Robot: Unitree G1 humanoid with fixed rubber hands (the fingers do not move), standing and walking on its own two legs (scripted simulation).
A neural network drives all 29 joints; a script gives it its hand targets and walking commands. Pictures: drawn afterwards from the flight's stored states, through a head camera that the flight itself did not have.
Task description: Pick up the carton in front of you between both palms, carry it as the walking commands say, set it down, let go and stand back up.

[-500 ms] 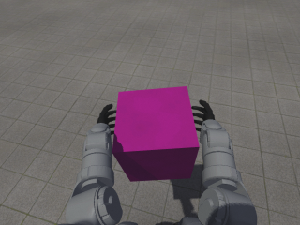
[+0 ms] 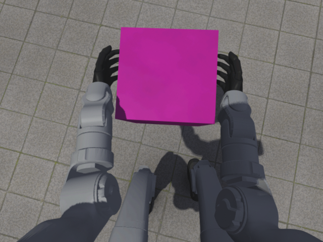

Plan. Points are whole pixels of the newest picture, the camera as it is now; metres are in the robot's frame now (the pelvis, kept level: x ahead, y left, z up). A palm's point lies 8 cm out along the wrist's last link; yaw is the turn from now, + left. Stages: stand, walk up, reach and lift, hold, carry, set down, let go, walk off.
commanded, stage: set down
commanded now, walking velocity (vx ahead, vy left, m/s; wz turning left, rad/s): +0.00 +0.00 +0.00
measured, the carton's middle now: (167, 87) +0.47 +0.01 -0.15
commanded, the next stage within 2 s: none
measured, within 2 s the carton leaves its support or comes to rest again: rests again in 1.64 s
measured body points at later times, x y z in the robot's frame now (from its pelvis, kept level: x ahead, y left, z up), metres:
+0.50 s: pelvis +0.00 +0.00 -0.11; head +0.31 +0.04 +0.22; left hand +0.51 +0.17 -0.22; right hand +0.51 -0.13 -0.21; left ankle +0.04 +0.12 -0.62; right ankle +0.11 -0.15 -0.62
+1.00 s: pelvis -0.03 -0.02 -0.22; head +0.34 -0.01 +0.03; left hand +0.56 +0.14 -0.36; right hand +0.51 -0.16 -0.38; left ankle +0.03 +0.12 -0.62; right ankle +0.11 -0.15 -0.62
